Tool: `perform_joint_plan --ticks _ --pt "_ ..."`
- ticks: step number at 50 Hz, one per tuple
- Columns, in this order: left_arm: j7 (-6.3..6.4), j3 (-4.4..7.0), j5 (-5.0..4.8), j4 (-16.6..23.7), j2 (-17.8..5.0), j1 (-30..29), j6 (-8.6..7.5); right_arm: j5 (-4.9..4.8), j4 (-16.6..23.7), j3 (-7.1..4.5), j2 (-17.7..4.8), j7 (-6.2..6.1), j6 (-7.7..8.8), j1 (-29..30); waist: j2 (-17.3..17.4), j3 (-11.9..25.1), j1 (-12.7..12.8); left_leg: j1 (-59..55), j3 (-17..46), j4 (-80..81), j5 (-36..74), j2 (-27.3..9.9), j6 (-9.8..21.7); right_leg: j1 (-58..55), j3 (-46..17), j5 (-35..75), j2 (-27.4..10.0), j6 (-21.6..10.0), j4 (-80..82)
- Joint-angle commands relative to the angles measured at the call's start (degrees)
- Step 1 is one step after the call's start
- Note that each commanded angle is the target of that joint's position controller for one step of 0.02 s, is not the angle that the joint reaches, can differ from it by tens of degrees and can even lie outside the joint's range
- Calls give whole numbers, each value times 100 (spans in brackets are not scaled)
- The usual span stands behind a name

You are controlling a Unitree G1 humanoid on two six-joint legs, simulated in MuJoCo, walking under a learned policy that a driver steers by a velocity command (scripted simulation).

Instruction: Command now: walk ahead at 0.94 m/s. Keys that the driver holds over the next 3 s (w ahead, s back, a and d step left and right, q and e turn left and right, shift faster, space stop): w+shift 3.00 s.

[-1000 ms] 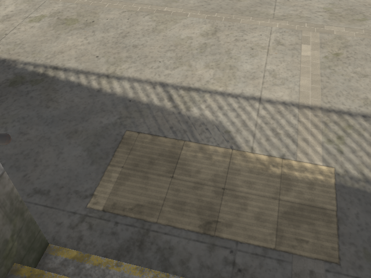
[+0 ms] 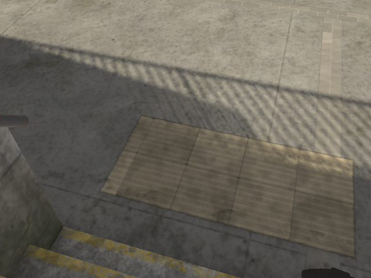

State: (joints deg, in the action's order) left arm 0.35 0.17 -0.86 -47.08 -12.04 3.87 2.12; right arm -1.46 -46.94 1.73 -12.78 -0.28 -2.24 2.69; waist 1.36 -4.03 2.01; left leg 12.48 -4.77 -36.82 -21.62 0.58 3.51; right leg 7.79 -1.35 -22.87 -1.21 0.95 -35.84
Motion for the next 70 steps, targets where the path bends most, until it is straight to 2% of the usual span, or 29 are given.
perform_joint_plan --ticks 1,3,5,6,9,10,13,15,16,21,22,26,33,36,57,59,62,70 --pt "-20 109 13 416 -529 -265 -4 -59 406 -100 -608 23 3 291 184 856 -73 -873 656 493 3849 -620 1 135 -145 2148 -158 -248 407" --pt "-100 103 22 380 -590 -186 40 -129 546 -126 -672 36 -52 386 148 568 -32 -642 895 864 2410 -584 -12 158 -29 1232 -108 -373 670" --pt "-179 117 -66 402 -625 -394 71 -65 670 -100 -647 63 -78 530 15 193 -26 -347 930 1226 919 -544 -53 444 -99 638 -133 -512 909" --pt "-204 107 -71 413 -614 -466 52 -44 727 -111 -664 74 -68 577 -37 144 -37 -318 918 1286 604 -527 -70 454 -118 666 -171 -545 988" --pt "-209 101 -44 438 -650 -504 -29 -17 818 -130 -689 75 -9 530 -30 321 -59 -414 927 1398 421 -491 -88 270 -138 739 -225 -577 1086" --pt "-225 87 -89 417 -670 -549 -58 -18 861 -127 -693 82 18 529 -68 317 -61 -403 949 1495 319 -508 -106 231 -142 730 -213 -574 1148" --pt "-213 66 -81 418 -665 -575 -86 8 934 -130 -688 79 49 519 -59 378 -72 -531 941 1538 414 -485 -110 149 -134 821 -244 -544 1224" --pt "-251 -12 -15 476 -632 -614 -58 -20 934 -159 -758 93 2 482 4 316 -118 -562 1029 1621 66 -478 -76 167 -63 790 -214 -539 1192" --pt "-261 -19 -25 474 -646 -535 -64 -27 960 -161 -765 102 5 482 1 320 -93 -534 1042 1646 -42 -475 -75 141 -42 816 -212 -539 1196" --pt "-255 -71 -2 518 -719 -506 -97 -16 988 -159 -788 107 34 449 -48 342 -118 -576 973 1580 246 -430 -79 30 -90 993 -297 -533 1316" --pt "-247 -63 -4 508 -724 -567 -108 32 991 -147 -783 110 27 469 -36 395 -121 -681 928 1535 552 -423 -99 85 -89 1033 -275 -509 1328" --pt "-200 -39 -12 514 -774 -548 -130 28 980 -105 -770 104 76 400 -50 550 -127 -874 822 1245 1594 -412 -133 -75 -210 1372 -337 -479 1346" --pt "-184 -38 13 553 -821 -590 -107 45 974 -58 -785 110 68 412 -68 585 -137 -914 796 1086 2300 -426 -146 -217 -265 1948 -384 -428 1262" --pt "-169 -35 20 564 -793 -548 -63 10 960 -55 -769 89 55 373 -106 675 -116 -1005 738 915 2776 -433 -151 -231 -212 2266 -383 -398 1104" --pt "-195 -52 6 687 -776 -746 -52 31 1012 4 -727 102 40 462 -73 602 -115 -870 805 1074 2199 -477 -161 -104 -271 1620 -330 -421 1200" --pt "-228 -35 -4 717 -798 -726 -48 34 982 2 -709 109 40 434 -95 665 -124 -908 766 1026 2044 -481 -151 -81 -274 1476 -307 -446 1205" --pt "-263 -37 -8 774 -770 -770 -44 35 988 7 -717 127 38 460 -57 557 -134 -789 773 1055 1897 -485 -143 -1 -283 1317 -287 -460 1220" --pt "-262 -28 -5 861 -782 -733 -56 38 1012 13 -705 122 55 446 -67 569 -124 -767 762 1012 2021 -502 -137 -9 -323 1398 -281 -465 1200"
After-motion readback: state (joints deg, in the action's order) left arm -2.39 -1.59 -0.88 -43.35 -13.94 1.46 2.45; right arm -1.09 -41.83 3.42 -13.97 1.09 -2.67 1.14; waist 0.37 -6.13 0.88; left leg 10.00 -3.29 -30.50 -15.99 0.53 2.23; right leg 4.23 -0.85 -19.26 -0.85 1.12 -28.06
